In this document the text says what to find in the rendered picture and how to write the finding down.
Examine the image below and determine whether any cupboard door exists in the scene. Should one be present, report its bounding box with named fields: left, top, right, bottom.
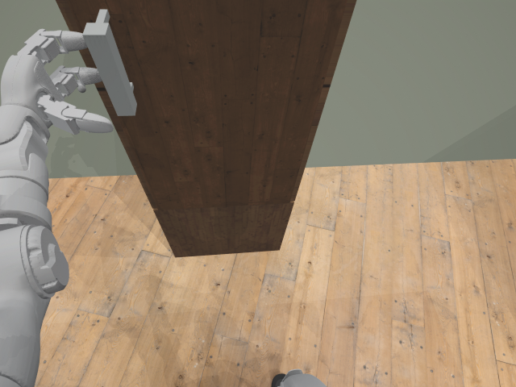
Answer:
left=66, top=0, right=347, bottom=210

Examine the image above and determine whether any left robot upper arm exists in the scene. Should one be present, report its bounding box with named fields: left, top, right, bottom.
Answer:
left=0, top=224, right=69, bottom=387

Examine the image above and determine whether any left robot hand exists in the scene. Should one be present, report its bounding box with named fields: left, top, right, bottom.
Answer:
left=1, top=29, right=114, bottom=135

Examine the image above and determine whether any robot left forearm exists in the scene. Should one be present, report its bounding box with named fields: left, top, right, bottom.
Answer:
left=0, top=105, right=52, bottom=231

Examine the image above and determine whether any handle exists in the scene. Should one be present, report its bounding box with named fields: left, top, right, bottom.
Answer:
left=82, top=9, right=137, bottom=116

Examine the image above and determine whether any robot right shin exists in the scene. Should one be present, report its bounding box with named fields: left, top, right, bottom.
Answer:
left=282, top=369, right=303, bottom=382

